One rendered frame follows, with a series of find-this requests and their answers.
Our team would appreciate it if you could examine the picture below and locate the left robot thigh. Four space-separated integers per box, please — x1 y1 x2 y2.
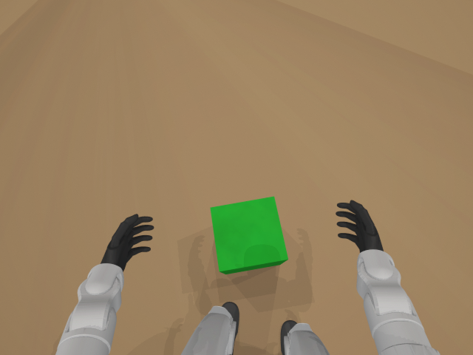
181 313 236 355

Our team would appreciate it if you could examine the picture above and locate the carton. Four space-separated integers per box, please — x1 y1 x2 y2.
211 197 288 274

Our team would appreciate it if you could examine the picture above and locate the right robot forearm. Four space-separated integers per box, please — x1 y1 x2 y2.
356 249 440 355

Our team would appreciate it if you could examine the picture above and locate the left robot forearm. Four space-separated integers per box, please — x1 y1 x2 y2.
55 263 124 355

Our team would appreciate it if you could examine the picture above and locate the left robot hand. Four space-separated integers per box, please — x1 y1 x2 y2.
101 214 154 271

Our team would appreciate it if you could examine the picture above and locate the right robot hand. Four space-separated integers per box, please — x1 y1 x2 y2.
336 200 384 253

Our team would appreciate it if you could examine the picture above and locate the left robot foot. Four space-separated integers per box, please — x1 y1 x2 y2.
222 302 239 355

